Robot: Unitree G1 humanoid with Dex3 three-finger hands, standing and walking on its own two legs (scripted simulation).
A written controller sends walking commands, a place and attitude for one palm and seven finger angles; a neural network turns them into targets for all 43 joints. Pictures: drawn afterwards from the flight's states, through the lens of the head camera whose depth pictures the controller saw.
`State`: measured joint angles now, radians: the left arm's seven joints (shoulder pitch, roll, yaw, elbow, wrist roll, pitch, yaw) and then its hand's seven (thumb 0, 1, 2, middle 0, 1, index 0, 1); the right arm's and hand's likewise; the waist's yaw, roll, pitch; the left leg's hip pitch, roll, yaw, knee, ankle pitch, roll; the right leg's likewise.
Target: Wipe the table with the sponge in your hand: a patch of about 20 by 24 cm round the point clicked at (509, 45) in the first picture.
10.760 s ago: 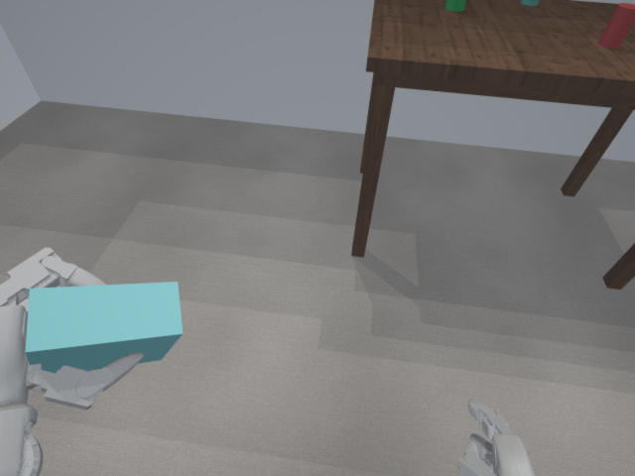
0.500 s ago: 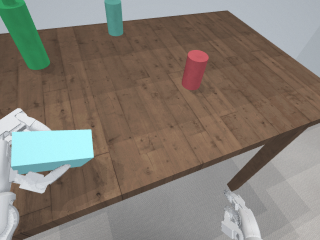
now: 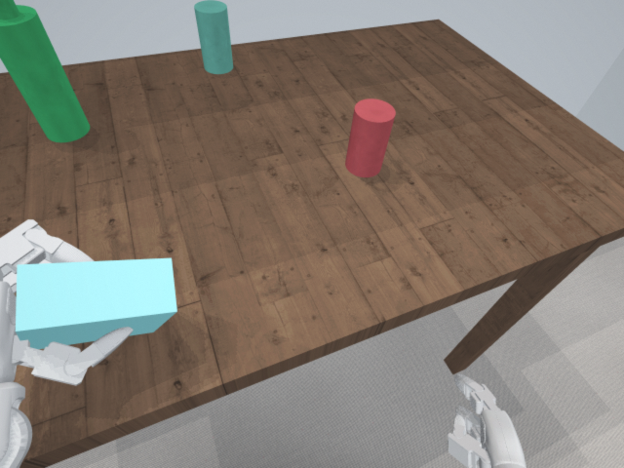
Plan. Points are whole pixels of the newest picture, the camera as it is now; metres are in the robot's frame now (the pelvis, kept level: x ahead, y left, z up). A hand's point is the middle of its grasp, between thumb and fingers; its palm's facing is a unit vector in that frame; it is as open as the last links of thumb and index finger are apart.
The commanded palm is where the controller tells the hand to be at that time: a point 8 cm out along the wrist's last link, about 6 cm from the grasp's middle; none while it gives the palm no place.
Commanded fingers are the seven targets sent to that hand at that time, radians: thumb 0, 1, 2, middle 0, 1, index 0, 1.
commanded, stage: look again from close up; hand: left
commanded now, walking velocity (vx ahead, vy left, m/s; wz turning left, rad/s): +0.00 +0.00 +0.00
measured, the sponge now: (119, 302) +0.23 +0.22 +0.14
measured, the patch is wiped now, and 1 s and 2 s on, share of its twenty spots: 0.00 0.00 0.00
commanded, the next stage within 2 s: come to a stop and stand still in 0.02 s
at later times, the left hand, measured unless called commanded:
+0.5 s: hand (84, 313) +0.21 +0.23 +0.16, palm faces +0.33 -0.87 -0.37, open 9.4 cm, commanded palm +0.16 +0.27 +0.17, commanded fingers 0.00 0.10 1.30 -1.20 -1.60 -1.20 -1.60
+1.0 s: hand (79, 296) +0.23 +0.24 +0.16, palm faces +0.36 -0.85 -0.37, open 9.4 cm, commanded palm +0.17 +0.28 +0.17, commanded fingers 0.00 0.10 1.30 -1.20 -1.60 -1.20 -1.60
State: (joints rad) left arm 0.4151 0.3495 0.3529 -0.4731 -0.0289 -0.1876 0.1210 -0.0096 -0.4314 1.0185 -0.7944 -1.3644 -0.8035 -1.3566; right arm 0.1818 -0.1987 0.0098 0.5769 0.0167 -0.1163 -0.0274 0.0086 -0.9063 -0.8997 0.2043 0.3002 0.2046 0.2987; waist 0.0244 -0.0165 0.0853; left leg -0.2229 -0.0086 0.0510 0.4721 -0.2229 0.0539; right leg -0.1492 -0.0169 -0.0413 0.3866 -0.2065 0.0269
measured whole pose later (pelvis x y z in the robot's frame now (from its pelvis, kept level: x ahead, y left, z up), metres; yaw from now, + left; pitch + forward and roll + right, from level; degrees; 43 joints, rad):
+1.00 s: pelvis +0.01 +0.00 +0.00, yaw -1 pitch -1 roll -1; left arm 0.42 0.37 0.36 -0.49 -0.04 -0.19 0.11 -0.01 -0.43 1.02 -0.79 -1.37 -0.80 -1.37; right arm 0.16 -0.19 0.02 0.57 0.02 -0.13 -0.02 0.01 -0.91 -0.90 0.20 0.30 0.21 0.30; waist 0.02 -0.04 0.09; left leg -0.22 0.00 0.06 0.47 -0.23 0.05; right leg -0.16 -0.01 -0.03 0.40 -0.22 0.02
